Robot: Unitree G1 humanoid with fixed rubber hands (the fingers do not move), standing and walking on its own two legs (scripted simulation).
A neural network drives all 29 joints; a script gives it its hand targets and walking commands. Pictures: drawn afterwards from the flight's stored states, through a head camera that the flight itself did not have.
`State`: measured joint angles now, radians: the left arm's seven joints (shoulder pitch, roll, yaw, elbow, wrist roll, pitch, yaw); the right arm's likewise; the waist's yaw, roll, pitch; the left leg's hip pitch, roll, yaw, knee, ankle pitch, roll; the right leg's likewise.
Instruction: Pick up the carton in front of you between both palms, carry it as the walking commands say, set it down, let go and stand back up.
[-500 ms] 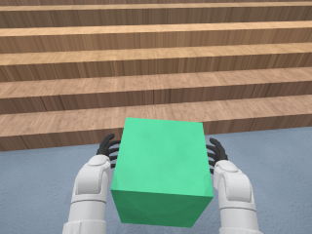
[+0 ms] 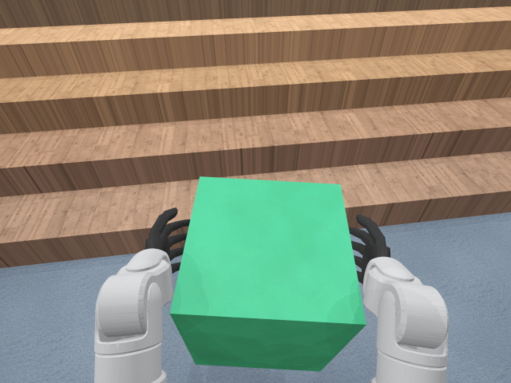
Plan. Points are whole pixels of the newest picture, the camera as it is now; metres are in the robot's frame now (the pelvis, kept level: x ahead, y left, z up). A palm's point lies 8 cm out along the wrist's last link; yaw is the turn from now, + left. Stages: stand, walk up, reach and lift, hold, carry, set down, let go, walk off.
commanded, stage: carry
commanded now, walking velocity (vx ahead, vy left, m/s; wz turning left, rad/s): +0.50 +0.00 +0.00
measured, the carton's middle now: (263, 279) +0.29 -0.01 +0.04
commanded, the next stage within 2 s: none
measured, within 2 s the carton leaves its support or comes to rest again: neither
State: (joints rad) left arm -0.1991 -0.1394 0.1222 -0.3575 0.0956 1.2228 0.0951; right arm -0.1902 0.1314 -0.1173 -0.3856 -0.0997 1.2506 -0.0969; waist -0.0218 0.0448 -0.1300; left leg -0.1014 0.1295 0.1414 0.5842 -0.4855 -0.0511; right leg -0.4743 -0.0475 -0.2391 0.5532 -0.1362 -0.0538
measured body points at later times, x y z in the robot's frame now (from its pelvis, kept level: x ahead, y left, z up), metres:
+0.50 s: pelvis +0.33 +0.02 +0.00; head +0.34 +0.03 +0.45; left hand +0.63 +0.17 +0.09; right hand +0.62 -0.13 +0.09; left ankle +0.43 +0.09 -0.72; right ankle +0.12 -0.09 -0.66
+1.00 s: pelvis +0.64 -0.02 +0.00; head +0.69 -0.03 +0.44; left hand +1.04 +0.14 +0.15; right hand +1.05 -0.17 +0.14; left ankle +0.49 +0.10 -0.62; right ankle +0.72 -0.08 -0.72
